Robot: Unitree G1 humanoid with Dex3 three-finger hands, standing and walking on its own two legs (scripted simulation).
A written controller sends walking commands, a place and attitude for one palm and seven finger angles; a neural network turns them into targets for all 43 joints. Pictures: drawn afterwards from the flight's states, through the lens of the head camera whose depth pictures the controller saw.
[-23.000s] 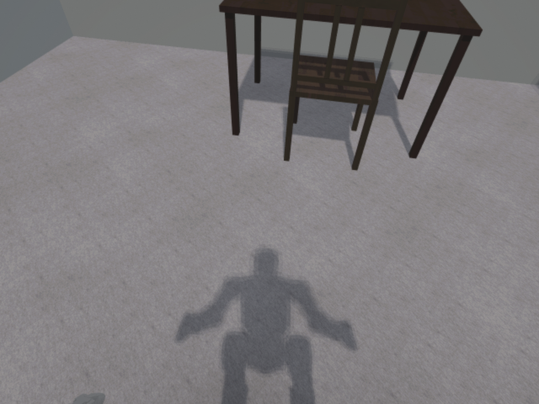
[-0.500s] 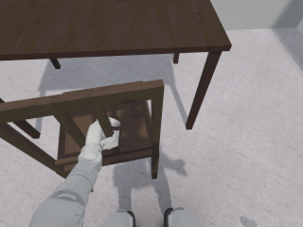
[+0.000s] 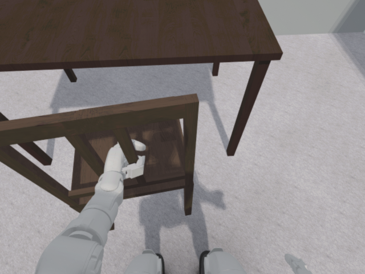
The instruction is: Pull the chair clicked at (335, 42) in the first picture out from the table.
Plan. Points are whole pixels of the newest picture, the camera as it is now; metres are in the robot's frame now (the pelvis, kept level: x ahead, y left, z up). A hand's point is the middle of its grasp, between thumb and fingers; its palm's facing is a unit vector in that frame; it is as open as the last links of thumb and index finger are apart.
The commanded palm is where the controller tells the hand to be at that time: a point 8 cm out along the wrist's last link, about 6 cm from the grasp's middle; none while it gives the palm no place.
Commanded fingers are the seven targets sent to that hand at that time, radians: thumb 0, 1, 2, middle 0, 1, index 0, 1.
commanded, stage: step backward, pulling the chair out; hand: left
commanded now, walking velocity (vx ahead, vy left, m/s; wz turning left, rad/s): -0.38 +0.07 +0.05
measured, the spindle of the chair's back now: (97, 164) +0.38 +0.23 -0.06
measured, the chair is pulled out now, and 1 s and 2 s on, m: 0.18 0.18 0.23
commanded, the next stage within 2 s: stop walking, hand still on the chair in 0.92 s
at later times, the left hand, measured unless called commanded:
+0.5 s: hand (138, 165) +0.37 +0.12 -0.05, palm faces -0.02 -0.98 -0.19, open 5.5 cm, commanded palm +0.38 +0.17 -0.05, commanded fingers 0.00 0.90 0.90 -0.50 -1.45 -0.50 -1.45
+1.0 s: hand (137, 166) +0.37 +0.12 -0.05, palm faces -0.03 -0.98 -0.19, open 5.5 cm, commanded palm +0.37 +0.17 -0.04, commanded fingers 0.00 0.90 0.90 -0.50 -1.45 -0.50 -1.45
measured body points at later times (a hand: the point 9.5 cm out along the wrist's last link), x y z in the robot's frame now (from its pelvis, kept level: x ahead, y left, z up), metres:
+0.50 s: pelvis +0.00 +0.00 +0.00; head +0.07 +0.00 +0.44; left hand +0.37 +0.17 -0.04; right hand +0.08 -0.26 -0.13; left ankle +0.09 +0.13 -0.71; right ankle +0.10 -0.10 -0.71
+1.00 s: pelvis -0.01 +0.01 +0.00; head +0.07 +0.01 +0.45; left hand +0.37 +0.17 -0.03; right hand +0.07 -0.27 -0.12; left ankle +0.09 +0.13 -0.71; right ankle +0.10 -0.10 -0.71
